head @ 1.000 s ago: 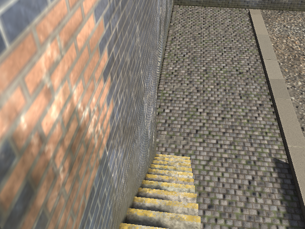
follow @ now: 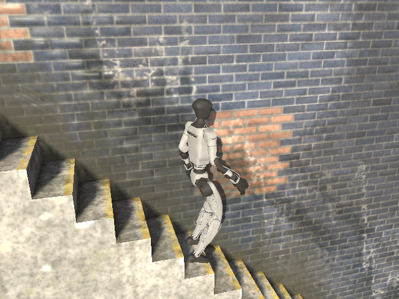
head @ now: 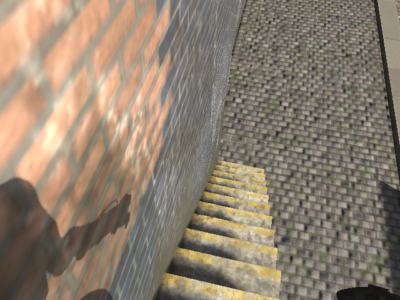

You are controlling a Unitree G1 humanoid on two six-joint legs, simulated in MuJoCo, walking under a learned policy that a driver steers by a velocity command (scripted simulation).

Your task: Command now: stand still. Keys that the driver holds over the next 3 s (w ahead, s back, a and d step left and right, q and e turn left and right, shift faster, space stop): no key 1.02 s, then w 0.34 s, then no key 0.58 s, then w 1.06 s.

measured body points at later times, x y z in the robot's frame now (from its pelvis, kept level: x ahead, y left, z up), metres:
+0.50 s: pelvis +0.12 -0.03 -0.17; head +0.16 -0.02 +0.28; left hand +0.08 +0.21 -0.31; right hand +0.32 -0.29 -0.27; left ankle +0.08 +0.06 -0.74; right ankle +0.08 -0.24 -0.86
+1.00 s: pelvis +0.40 -0.04 -0.42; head +0.45 -0.02 +0.03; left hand +0.46 +0.23 -0.55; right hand +0.55 -0.31 -0.51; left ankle +0.29 +0.09 -0.87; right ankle +0.45 -0.10 -1.13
